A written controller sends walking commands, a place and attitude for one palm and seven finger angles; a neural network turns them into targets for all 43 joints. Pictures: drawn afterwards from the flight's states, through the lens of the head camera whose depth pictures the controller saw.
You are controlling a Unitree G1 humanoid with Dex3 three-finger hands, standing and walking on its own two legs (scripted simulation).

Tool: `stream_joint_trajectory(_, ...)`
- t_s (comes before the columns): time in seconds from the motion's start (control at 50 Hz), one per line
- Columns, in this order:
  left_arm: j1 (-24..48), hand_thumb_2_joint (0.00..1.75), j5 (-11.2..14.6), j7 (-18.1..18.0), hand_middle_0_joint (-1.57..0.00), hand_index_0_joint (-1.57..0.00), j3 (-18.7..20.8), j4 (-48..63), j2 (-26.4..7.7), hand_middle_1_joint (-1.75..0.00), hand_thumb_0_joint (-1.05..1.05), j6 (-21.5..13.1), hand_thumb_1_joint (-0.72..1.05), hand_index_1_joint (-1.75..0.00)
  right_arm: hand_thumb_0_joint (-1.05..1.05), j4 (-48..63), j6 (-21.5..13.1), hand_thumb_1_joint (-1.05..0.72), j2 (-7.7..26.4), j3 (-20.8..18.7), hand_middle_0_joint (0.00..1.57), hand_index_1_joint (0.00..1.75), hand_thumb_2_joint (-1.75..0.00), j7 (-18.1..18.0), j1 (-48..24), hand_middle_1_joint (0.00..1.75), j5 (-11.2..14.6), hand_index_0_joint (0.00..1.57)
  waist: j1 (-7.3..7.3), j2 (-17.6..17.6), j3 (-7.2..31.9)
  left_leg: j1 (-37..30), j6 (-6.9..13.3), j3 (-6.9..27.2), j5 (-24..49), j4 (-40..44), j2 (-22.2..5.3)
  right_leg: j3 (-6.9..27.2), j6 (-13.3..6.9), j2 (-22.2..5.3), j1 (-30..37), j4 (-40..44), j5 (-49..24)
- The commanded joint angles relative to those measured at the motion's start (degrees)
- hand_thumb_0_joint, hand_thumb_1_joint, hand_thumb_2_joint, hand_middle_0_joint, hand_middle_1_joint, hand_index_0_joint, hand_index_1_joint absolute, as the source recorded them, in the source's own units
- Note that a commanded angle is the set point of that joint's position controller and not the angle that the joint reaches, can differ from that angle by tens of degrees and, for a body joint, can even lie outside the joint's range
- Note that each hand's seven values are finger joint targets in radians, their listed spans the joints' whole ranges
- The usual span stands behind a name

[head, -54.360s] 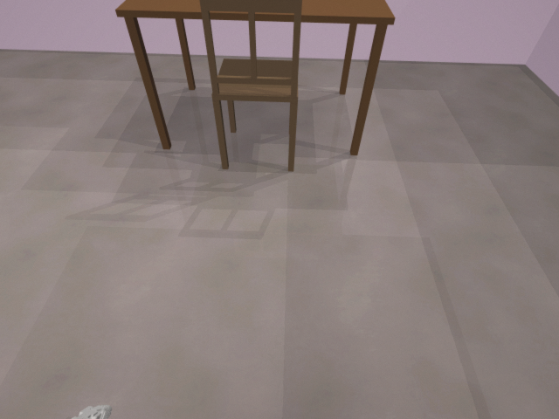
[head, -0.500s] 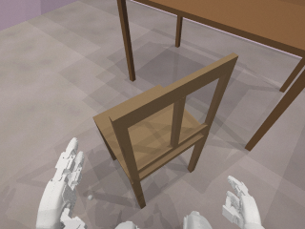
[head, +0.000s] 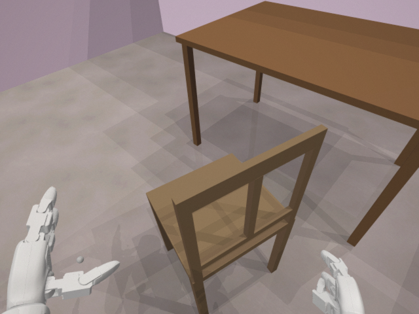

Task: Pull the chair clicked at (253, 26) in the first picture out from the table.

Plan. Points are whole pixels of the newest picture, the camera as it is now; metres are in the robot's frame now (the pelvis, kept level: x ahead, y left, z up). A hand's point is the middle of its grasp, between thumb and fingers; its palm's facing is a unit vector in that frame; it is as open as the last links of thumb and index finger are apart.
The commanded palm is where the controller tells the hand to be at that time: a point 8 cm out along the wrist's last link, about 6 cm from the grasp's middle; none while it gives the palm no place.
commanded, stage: draw the hand back to the body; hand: left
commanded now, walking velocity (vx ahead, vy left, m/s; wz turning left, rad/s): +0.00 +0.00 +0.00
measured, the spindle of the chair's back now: (251, 208) +0.40 -0.06 -0.08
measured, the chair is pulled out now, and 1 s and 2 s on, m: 0.53 0.53 0.53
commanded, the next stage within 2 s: step back with the hand held close in 0.70 s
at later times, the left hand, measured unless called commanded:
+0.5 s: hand (40, 211) +0.21 +0.27 +0.17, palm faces +0.48 -0.78 -0.41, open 7.8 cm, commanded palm +0.16 +0.30 +0.19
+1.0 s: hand (35, 207) +0.21 +0.27 +0.19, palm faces +0.45 -0.77 -0.45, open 7.4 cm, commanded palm +0.15 +0.30 +0.19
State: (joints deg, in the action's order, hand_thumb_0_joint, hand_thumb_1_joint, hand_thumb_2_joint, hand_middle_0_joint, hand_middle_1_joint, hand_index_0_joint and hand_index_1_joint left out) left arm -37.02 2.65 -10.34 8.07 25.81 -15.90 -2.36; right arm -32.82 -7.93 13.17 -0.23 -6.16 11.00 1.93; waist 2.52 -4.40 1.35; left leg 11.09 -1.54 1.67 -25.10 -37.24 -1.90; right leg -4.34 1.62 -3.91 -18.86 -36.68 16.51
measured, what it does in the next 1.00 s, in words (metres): stands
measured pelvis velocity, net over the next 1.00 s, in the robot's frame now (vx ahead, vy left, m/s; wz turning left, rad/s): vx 0.00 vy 0.01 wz -0.04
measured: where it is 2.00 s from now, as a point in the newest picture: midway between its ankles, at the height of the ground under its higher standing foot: outside the picture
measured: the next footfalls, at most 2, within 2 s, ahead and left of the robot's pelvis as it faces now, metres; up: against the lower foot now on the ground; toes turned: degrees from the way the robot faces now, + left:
none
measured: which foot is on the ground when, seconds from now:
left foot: down 0.00-1.00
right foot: down 0.00-1.00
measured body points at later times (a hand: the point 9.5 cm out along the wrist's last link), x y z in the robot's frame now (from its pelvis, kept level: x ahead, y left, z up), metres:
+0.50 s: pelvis +0.01 +0.01 +0.02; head +0.01 -0.02 +0.46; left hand +0.18 +0.30 +0.20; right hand +0.19 -0.22 -0.08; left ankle -0.05 +0.14 -0.72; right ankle +0.03 -0.14 -0.72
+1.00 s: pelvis +0.00 +0.01 +0.02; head +0.01 -0.02 +0.47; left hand +0.18 +0.31 +0.21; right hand +0.19 -0.22 -0.07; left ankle -0.05 +0.14 -0.72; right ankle +0.03 -0.14 -0.72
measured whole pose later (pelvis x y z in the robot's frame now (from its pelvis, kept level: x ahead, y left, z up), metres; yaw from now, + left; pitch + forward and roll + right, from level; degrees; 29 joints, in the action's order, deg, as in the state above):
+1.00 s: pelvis +0.00 +0.01 +0.02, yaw -3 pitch -1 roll -1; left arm -28.3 3.8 -8.8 23.4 24.1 -19.8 -8.4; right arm -34.1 -4.9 12.7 -0.3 -3.3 8.4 1.1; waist 1.9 -4.8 -2.4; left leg 5.5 -1.0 -1.1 -19.4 -26.4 -2.2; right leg -2.2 2.1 -2.8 -13.9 -25.1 9.6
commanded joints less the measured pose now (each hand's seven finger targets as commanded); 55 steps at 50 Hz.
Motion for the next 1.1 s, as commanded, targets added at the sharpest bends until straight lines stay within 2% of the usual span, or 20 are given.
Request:
stream_joint_trajectory(0.0,3.98,0.64,-0.17,-0.6,-0.13,-0.13,8.51,11.77,-8.39,-0.19,0.0,-4.33,0.36,-0.19,0.0,8.54,-3.54,-0.9,4.9,-1.71,0.2,0.3,-0.9,0.63,-7.01,0.3,-0.27,0.2,0.02,1.5,0.86,4.51,1.44,-1.4,16.88,10.43,0.49,0.65,-2.77,1.41,10.25,7.63,-10.35)
stream_joint_trajectory(0.04,5.18,0.67,0.12,-0.35,-0.13,-0.13,9.43,10.98,-8.29,-0.2,0.0,-4.48,0.43,-0.2,0.0,8.1,-3.39,-0.9,4.85,-1.67,0.2,0.3,-0.9,0.87,-7.18,0.3,-0.31,0.2,0.04,1.62,-0.11,4.19,1.35,-1.33,17.26,11.51,0.45,0.92,-2.86,1.58,11.2,8.56,-10.78)
stream_joint_trajectory(0.18,8.6,0.8,0.36,-0.52,-0.17,-0.17,15.25,12.91,-11.77,-0.26,0.0,-5.47,0.68,-0.26,0.0,6.86,-3.68,-0.9,5.12,-1.98,0.2,0.3,-0.9,1.66,-7.42,0.3,-0.67,0.2,0.91,0.17,3.0,0.36,1.33,-1.63,23.42,13.77,0.05,0.92,-2.95,1.56,15.32,10.03,-15.78)
stream_joint_trajectory(0.26,11.35,0.87,0.71,-0.62,-0.19,-0.19,17.9,12.54,-13.09,-0.29,0.0,-5.52,0.83,-0.29,0.0,5.91,-3.44,-0.9,5.25,-2.15,0.2,0.3,-0.9,1.83,-7.55,0.3,-0.63,0.2,0.89,-0.25,2.58,-0.99,1.27,-1.83,25.67,14.46,-0.17,1.05,-2.88,1.69,15.93,10.9,-17.24)
stream_joint_trajectory(0.3,12.4,0.9,0.85,-0.74,-0.2,-0.2,19.38,12.35,-13.88,-0.3,0.0,-5.78,0.9,-0.3,0.0,5.66,-3.34,-0.9,5.43,-2.36,0.2,0.3,-0.9,1.82,-7.61,0.3,-0.57,0.2,0.96,0.92,2.73,-1.42,1.34,-1.96,25.99,14.83,-0.32,0.96,-2.85,1.74,16.26,11.07,-17.49)
stream_joint_trajectory(0.32,11.17,0.9,0.71,-0.52,-0.2,-0.2,18.89,10.08,-12.68,-0.3,0.0,-5.59,0.9,-0.3,0.0,5.14,-3.31,-0.9,5.39,-2.4,0.2,0.3,-0.9,1.89,-7.81,0.3,-0.63,0.2,1.07,0.66,1.52,-0.99,1.2,-1.84,26.84,14.99,-0.32,0.88,-2.96,1.72,16.15,11.42,-17.81)
stream_joint_trajectory(0.36,9.77,0.9,1.14,0.04,-0.2,-0.2,16.84,7.94,-10.28,-0.3,0.0,-5.43,0.9,-0.3,0.0,5.07,-2.63,-0.9,5.58,-2.73,0.2,0.3,-0.9,2.3,-7.55,0.3,-0.56,0.2,0.86,3.29,0.84,-0.89,1.35,-1.82,27.27,15.23,-0.6,0.66,-2.76,1.71,15.79,11.63,-17.82)
stream_joint_trajectory(0.42,9.43,0.9,1.0,0.32,-0.2,-0.2,16.84,7.64,-10.65,-0.3,0.0,-5.52,0.9,-0.3,0.0,5.11,-2.1,-0.9,5.74,-3.03,0.2,0.3,-0.9,2.5,-7.97,0.3,-0.55,0.2,1.01,3.14,1.02,-0.87,1.47,-2.04,26.24,15.59,-0.48,0.87,-2.78,1.79,16.0,12.1,-17.46)
stream_joint_trajectory(0.5,10.22,0.9,0.63,-0.13,-0.2,-0.2,18.53,12.44,-13.27,-0.3,0.0,-6.39,0.9,-0.3,0.0,5.56,-2.66,-0.9,5.67,-3.13,0.2,0.3,-0.9,2.46,-7.82,0.3,-0.77,0.2,1.35,0.64,4.72,-2.51,1.47,-2.02,28.57,15.41,-0.41,1.05,-2.84,1.49,17.73,11.77,-19.08)
stream_joint_trajectory(0.62,10.84,0.9,0.47,-0.42,-0.2,-0.2,18.74,12.7,-13.42,-0.3,0.0,-6.03,0.9,-0.3,0.0,5.06,-3.05,-0.9,5.53,-2.75,0.2,0.3,-0.9,2.31,-7.98,0.3,-0.56,0.2,1.25,-1.53,2.44,-1.82,0.95,-1.83,28.47,15.88,-0.45,1.1,-3.08,1.84,17.32,12.22,-18.13)
stream_joint_trajectory(0.74,11.16,0.9,0.82,0.04,-0.2,-0.2,16.91,9.96,-11.1,-0.3,0.0,-5.9,0.9,-0.3,0.0,5.02,-2.53,-0.9,5.53,-2.87,0.2,0.3,-0.9,2.45,-7.83,0.3,-0.55,0.2,0.83,1.71,0.73,-1.28,1.23,-2.08,25.35,16.37,-0.55,1.01,-2.85,2.04,15.97,12.62,-16.14)
stream_joint_trajectory(0.8,14.21,0.9,0.79,0.0,-0.2,-0.2,16.78,11.37,-11.89,-0.3,0.0,-6.28,0.9,-0.3,0.0,5.26,-2.69,-0.9,5.71,-2.75,0.2,0.3,-0.9,2.56,-7.97,0.3,-0.63,0.2,0.65,0.53,1.08,-1.19,1.31,-2.0,23.32,16.69,-0.21,1.13,-2.78,1.96,15.77,12.6,-14.71)
stream_joint_trajectory(0.82,23.72,0.9,1.86,0.01,-0.2,-0.2,25.9,15.29,-21.65,-0.3,0.0,-9.59,0.9,-0.3,0.0,7.74,-1.81,-0.9,5.77,-1.83,0.2,0.3,-0.9,2.58,-6.2,0.3,0.0,0.2,-0.87,-1.97,-3.59,1.04,2.37,-1.55,18.08,16.78,-2.38,5.42,-2.29,-0.27,12.54,13.99,-17.42)
stream_joint_trajectory(0.84,21.86,0.9,1.59,0.34,-0.2,-0.2,25.6,13.11,-20.96,-0.3,0.0,-10.12,0.9,-0.3,0.0,6.37,-1.72,-0.9,5.4,-2.33,0.2,0.3,-0.9,2.23,-6.47,0.3,-0.03,0.2,-0.73,0.56,-1.93,1.51,2.57,-1.58,15.61,16.1,-2.37,6.19,-2.64,-1.29,12.58,14.44,-18.5)
stream_joint_trajectory(0.86,16.1,0.9,1.66,0.7,-0.2,-0.2,23.61,9.0,-17.17,-0.3,0.0,-9.72,0.9,-0.3,0.0,6.4,-1.28,-0.9,5.24,-2.44,0.2,0.3,-0.9,2.17,-6.34,0.3,-0.2,0.2,-0.99,2.89,-0.74,0.59,2.55,-1.79,15.74,15.54,-2.25,6.28,-2.5,-1.58,12.61,14.51,-18.9)
stream_joint_trajectory(0.9,9.33,0.9,1.32,1.31,-0.2,-0.2,19.7,7.25,-12.58,-0.3,0.0,-9.1,0.9,-0.3,0.0,7.04,0.04,-0.9,5.88,-2.49,0.2,0.3,-0.9,2.5,-6.65,0.3,-0.56,0.2,-1.44,0.99,1.56,-0.12,2.53,-1.63,21.14,14.95,-3.04,5.73,-2.38,-1.81,12.87,13.17,-22.22)
stream_joint_trajectory(0.94,6.03,0.9,1.18,1.47,-0.2,-0.2,18.79,7.53,-11.53,-0.3,0.0,-8.78,0.9,-0.3,0.0,7.5,1.06,-0.9,5.97,-2.66,0.2,0.3,-0.9,2.61,-7.1,0.3,-0.71,0.2,-1.49,-0.28,3.38,-0.29,2.31,-1.32,27.36,15.09,-4.15,4.37,-1.96,-1.67,13.63,11.53,-25.38)
stream_joint_trajectory(1.0,4.26,0.9,0.87,1.0,-0.2,-0.2,20.33,10.61,-13.52,-0.3,0.0,-8.38,0.9,-0.3,0.0,8.49,2.65,-0.9,5.91,-3.14,0.2,0.3,-0.9,2.45,-7.63,0.3,-0.91,0.2,-1.51,1.5,5.62,0.01,2.05,-0.86,31.43,13.87,-4.71,4.18,-1.93,-1.74,13.53,10.28,-27.36)
stream_joint_trajectory(1.02,4.07,0.9,0.8,0.64,-0.2,-0.2,21.68,11.94,-15.3,-0.3,0.0,-8.46,0.9,-0.3,0.0,8.55,2.84,-0.9,5.88,-3.27,0.2,0.3,-0.9,2.2,-8.05,0.3,-0.8,0.2,-1.47,0.62,6.18,0.33,2.06,-0.58,31.51,14.06,-4.9,4.3,-1.99,-2.01,13.77,9.92,-27.45)
stream_joint_trajectory(1.08,3.79,0.9,0.99,-0.05,-0.2,-0.2,23.01,14.27,-16.33,-0.3,0.0,-8.73,0.9,-0.3,0.0,9.18,3.28,-0.9,5.23,-3.4,0.2,0.3,-0.9,1.75,-7.99,0.3,-0.64,0.2,-1.41,0.99,7.01,2.01,1.98,-0.54,29.2,13.25,-4.97,4.5,-1.97,-2.08,13.08,8.92,-25.58)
